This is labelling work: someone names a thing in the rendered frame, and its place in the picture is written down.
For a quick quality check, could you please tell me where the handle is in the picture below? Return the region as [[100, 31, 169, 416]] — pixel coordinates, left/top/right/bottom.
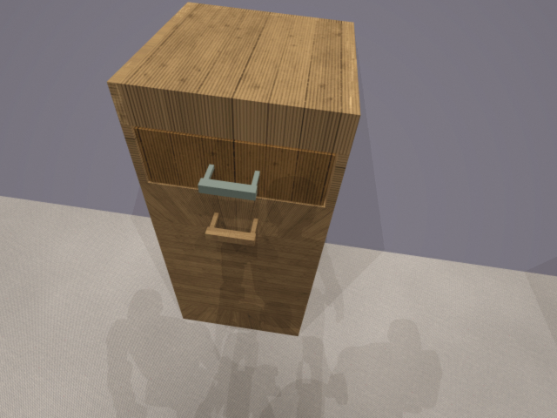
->
[[205, 226, 256, 246], [198, 165, 260, 200]]

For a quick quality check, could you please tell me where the drawer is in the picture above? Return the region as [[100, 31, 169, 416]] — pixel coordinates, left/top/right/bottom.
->
[[134, 126, 336, 206]]

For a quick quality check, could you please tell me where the cabinet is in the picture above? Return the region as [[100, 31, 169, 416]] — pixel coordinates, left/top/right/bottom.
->
[[107, 2, 360, 336]]

